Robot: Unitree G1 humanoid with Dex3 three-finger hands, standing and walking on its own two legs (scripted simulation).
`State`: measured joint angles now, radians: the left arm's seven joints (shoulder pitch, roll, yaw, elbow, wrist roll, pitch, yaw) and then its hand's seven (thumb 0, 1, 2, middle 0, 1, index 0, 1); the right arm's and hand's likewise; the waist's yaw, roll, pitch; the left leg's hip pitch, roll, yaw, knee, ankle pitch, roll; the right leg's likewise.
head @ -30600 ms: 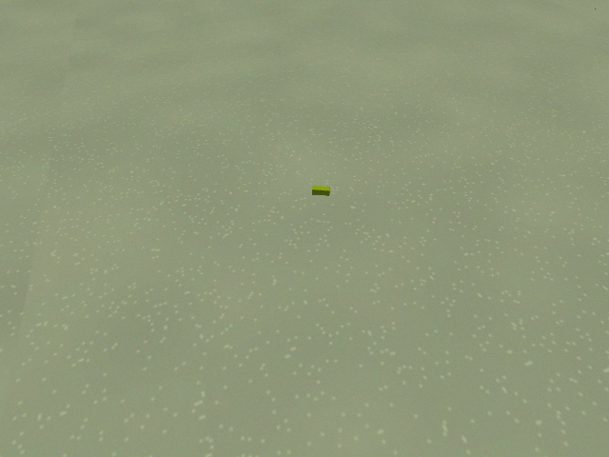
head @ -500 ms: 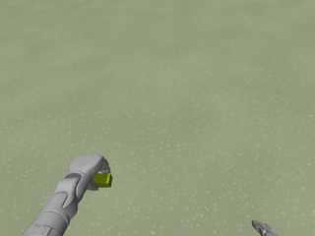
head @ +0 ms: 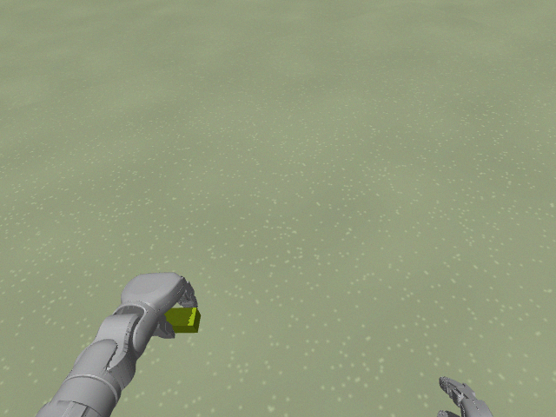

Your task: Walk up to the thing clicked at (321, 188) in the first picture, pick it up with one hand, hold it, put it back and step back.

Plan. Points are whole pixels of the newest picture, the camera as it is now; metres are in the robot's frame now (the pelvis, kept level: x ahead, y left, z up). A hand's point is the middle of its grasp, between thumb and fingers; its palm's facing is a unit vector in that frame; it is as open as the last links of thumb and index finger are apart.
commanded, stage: hold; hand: left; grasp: from above
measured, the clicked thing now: (172, 320) +0.31 +0.22 -0.08
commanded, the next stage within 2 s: crouch in 0.44 s
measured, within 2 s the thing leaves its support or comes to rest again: neither
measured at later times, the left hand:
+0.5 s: hand (161, 315) +0.30 +0.22 -0.04, palm faces -0.46 -0.05 -0.89, open 6.2 cm
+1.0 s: hand (173, 336) +0.30 +0.23 -0.14, palm faces -0.45 +0.02 -0.89, open 6.2 cm
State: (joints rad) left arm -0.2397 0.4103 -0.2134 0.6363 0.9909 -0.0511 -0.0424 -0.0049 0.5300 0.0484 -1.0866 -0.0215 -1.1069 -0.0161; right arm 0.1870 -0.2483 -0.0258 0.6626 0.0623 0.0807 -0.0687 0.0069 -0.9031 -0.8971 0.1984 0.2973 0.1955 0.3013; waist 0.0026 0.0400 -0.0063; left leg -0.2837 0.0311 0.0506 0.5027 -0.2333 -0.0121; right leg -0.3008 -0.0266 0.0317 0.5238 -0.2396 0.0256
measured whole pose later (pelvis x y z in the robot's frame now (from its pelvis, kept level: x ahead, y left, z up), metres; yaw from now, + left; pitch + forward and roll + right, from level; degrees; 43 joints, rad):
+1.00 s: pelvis -0.01 +0.00 -0.05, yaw +1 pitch +13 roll +0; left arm -0.41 0.39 -0.18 1.01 1.16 -0.13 0.26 0.00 0.54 0.01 -1.10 0.00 -1.12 0.00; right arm 0.21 -0.26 -0.07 0.68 0.01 0.09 -0.02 0.00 -0.90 -0.90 0.20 0.30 0.20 0.30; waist -0.05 0.00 -0.09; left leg -0.74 0.04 0.01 0.89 -0.37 -0.01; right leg -0.73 -0.03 0.01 0.88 -0.38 0.03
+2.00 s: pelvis -0.06 +0.00 -0.36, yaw -2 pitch +37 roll -6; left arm -0.82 0.61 0.06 1.31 1.26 -0.20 0.40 -0.01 0.53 0.07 -1.07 -0.04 -1.09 -0.03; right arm 0.14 -0.26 -0.04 0.74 -0.13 -0.06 0.11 0.00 -0.91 -0.90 0.20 0.30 0.20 0.30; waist -0.17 0.01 -0.13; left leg -2.12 0.03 -0.10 2.16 -0.69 -0.02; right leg -2.06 -0.01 -0.03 2.11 -0.69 0.04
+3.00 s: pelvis -0.07 +0.00 -0.46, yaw -5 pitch +33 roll -7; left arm -0.90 0.75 0.15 1.52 1.33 -0.30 0.51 -0.01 0.54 0.01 -1.11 0.00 -1.12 0.00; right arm 0.11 -0.27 0.04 0.79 -0.20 -0.08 0.15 0.00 -0.91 -0.90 0.20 0.30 0.20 0.30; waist -0.24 -0.04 -0.02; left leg -2.34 0.01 -0.16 2.46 -0.70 -0.04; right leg -2.28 0.02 -0.05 2.38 -0.68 0.05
